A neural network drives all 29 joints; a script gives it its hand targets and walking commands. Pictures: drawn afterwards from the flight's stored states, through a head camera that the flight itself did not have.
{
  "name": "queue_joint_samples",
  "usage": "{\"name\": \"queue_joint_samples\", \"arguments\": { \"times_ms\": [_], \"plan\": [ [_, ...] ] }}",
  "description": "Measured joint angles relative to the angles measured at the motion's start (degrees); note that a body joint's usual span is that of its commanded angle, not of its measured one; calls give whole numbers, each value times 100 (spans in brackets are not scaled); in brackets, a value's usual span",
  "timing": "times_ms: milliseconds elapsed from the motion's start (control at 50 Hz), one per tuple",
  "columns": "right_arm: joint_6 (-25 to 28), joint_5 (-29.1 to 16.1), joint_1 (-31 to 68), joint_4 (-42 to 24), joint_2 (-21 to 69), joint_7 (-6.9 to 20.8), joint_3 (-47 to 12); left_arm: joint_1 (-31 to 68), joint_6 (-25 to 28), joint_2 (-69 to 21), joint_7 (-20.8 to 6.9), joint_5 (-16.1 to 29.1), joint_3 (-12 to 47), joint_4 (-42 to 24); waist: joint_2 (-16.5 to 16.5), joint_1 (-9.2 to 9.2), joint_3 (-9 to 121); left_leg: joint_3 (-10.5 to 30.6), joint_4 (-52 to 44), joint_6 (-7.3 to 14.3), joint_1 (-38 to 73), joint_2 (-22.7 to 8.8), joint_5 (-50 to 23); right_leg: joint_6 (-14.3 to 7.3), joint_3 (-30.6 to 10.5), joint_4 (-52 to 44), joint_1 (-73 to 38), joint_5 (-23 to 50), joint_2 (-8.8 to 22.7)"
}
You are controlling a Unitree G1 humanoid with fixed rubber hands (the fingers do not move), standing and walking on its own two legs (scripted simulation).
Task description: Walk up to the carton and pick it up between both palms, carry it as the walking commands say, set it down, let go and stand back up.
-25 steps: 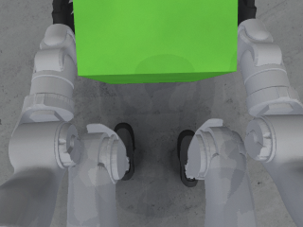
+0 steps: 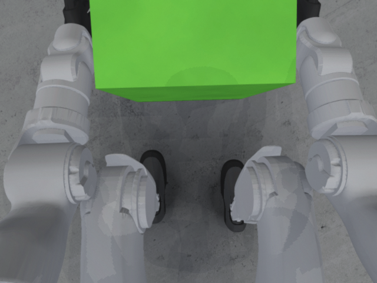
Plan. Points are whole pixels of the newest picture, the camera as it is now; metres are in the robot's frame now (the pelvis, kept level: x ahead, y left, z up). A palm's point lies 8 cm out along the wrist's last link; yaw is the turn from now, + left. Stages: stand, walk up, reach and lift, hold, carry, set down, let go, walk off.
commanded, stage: set down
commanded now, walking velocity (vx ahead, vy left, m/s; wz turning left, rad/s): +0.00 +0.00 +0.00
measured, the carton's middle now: (190, 40) +0.53 +0.01 -0.21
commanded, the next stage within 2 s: none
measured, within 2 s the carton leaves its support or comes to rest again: neither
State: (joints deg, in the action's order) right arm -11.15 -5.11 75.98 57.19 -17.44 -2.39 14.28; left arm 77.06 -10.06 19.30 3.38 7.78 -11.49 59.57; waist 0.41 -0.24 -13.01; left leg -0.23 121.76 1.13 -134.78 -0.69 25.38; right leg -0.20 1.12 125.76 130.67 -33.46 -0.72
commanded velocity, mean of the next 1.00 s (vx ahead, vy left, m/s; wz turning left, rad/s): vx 0.00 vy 0.00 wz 0.00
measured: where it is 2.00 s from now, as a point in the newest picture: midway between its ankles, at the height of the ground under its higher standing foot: (194, 203)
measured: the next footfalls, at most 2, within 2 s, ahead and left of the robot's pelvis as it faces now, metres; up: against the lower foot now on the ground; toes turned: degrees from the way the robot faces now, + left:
none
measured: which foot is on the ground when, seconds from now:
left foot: down 0.00-1.00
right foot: down 0.00-1.00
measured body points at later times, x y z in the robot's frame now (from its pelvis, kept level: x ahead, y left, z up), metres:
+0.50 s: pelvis -0.01 +0.00 +0.00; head +0.34 +0.01 +0.28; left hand +0.55 +0.20 -0.15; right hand +0.55 -0.18 -0.15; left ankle +0.14 +0.12 -0.33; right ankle +0.11 -0.12 -0.33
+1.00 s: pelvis +0.01 +0.00 +0.01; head +0.37 +0.01 +0.27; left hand +0.54 +0.20 -0.17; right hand +0.55 -0.19 -0.16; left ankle +0.14 +0.12 -0.33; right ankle +0.11 -0.12 -0.33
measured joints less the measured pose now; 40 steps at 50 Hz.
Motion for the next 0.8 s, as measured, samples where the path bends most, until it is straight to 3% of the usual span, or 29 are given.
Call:
{"name": "queue_joint_samples", "arguments": {
  "times_ms": [540,700,800],
  "plan": [
    [33,401,200,6,23,239,359,232,-25,40,-154,-195,-240,127,-46,-7,-335,-5,69,-23,126,36,-42,6,-21,85,-105,47,-22],
    [347,222,229,257,-33,156,100,248,250,114,-131,-55,-70,352,-58,10,-469,23,46,-60,297,60,10,-3,1,57,-287,-14,-11],
    [638,-125,322,643,-144,-32,-368,228,553,192,35,188,241,571,-50,20,-619,47,6,-79,458,66,73,4,20,-4,-463,-72,-12]
  ]
}}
